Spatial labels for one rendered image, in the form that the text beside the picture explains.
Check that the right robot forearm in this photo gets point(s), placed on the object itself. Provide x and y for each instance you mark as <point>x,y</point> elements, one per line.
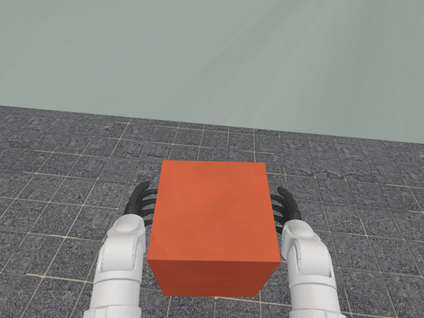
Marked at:
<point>310,273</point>

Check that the left robot hand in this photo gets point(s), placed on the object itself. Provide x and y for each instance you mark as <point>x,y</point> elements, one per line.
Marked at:
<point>135,204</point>

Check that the carton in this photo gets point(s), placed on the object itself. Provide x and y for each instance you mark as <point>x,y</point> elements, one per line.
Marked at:
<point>213,231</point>

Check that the right robot hand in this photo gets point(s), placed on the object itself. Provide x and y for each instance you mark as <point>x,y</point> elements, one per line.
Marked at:
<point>289,211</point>

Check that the left robot forearm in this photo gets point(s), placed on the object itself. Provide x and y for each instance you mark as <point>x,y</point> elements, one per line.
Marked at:
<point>118,275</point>

